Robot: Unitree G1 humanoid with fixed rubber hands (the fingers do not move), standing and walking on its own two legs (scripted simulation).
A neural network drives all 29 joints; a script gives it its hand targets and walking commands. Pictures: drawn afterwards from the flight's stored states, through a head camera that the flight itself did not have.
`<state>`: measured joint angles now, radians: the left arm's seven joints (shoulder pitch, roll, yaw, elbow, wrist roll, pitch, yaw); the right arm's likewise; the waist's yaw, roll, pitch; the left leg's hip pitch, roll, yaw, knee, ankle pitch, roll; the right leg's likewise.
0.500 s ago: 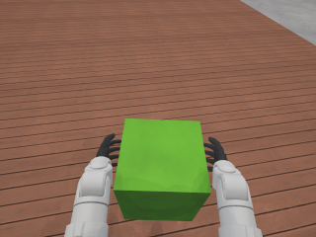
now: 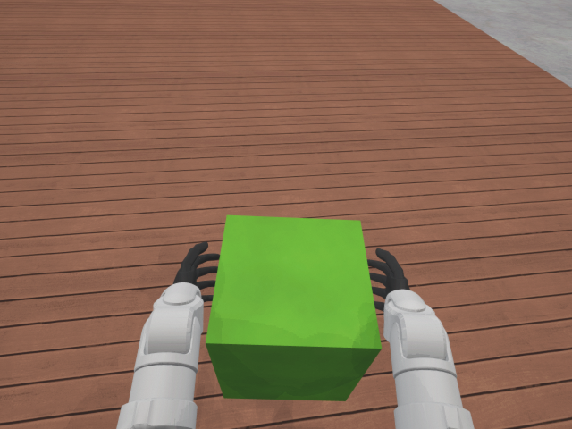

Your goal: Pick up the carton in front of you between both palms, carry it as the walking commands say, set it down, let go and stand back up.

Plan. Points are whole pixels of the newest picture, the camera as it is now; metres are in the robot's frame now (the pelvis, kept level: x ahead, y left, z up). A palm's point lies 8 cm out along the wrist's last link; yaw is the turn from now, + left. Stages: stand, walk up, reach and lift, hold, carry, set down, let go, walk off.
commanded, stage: hold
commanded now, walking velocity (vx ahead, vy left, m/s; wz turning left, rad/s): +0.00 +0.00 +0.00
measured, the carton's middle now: (289, 313) +0.30 +0.00 -0.05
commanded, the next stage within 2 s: set down in 0.20 s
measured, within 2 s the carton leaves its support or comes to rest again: neither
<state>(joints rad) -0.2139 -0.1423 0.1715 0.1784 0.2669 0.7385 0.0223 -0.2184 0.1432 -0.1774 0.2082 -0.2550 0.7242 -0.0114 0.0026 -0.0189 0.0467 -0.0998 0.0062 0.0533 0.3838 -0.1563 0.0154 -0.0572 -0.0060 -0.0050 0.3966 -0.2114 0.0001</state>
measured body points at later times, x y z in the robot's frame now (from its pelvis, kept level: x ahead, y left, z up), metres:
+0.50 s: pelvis -0.01 +0.00 -0.01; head -0.04 +0.00 +0.43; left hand +0.33 +0.14 +0.02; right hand +0.32 -0.16 +0.02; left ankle +0.04 +0.10 -0.74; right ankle +0.01 -0.12 -0.74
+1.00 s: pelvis -0.02 -0.01 -0.11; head +0.20 -0.02 +0.29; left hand +0.39 +0.12 -0.19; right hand +0.38 -0.18 -0.19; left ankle +0.04 +0.11 -0.74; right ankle +0.01 -0.12 -0.74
